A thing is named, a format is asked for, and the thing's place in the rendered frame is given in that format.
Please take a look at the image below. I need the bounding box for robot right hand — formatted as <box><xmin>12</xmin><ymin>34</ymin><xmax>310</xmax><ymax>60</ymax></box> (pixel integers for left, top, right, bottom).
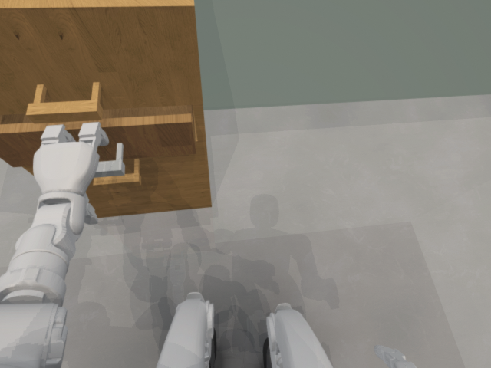
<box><xmin>374</xmin><ymin>345</ymin><xmax>416</xmax><ymax>368</ymax></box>

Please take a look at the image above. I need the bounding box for robot left hand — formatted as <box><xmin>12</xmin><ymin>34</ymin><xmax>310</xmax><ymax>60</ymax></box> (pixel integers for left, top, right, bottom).
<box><xmin>33</xmin><ymin>122</ymin><xmax>109</xmax><ymax>225</ymax></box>

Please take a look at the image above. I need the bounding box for handle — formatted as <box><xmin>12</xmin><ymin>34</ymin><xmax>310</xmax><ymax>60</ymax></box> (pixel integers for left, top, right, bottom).
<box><xmin>93</xmin><ymin>173</ymin><xmax>141</xmax><ymax>189</ymax></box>
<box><xmin>26</xmin><ymin>100</ymin><xmax>103</xmax><ymax>124</ymax></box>
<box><xmin>94</xmin><ymin>143</ymin><xmax>125</xmax><ymax>178</ymax></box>

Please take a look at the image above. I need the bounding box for drawer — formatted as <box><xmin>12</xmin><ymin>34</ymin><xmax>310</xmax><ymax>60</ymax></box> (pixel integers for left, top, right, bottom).
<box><xmin>0</xmin><ymin>105</ymin><xmax>196</xmax><ymax>167</ymax></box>

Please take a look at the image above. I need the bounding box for cabinet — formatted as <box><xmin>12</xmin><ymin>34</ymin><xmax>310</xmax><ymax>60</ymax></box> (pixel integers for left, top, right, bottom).
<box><xmin>0</xmin><ymin>0</ymin><xmax>212</xmax><ymax>218</ymax></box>

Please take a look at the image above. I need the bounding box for robot left forearm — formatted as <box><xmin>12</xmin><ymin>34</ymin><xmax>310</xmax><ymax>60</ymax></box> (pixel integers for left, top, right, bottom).
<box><xmin>0</xmin><ymin>191</ymin><xmax>86</xmax><ymax>307</ymax></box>

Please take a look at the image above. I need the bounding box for left robot upper arm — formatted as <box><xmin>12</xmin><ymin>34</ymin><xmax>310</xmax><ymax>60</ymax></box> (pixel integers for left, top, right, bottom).
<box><xmin>0</xmin><ymin>303</ymin><xmax>68</xmax><ymax>368</ymax></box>

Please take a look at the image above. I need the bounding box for right robot shin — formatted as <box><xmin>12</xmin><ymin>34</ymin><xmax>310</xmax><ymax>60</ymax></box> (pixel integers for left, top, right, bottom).
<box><xmin>270</xmin><ymin>304</ymin><xmax>301</xmax><ymax>368</ymax></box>

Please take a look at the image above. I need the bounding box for left robot thigh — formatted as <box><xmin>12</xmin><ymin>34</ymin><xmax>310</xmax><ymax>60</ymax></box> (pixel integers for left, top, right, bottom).
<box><xmin>156</xmin><ymin>299</ymin><xmax>214</xmax><ymax>368</ymax></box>

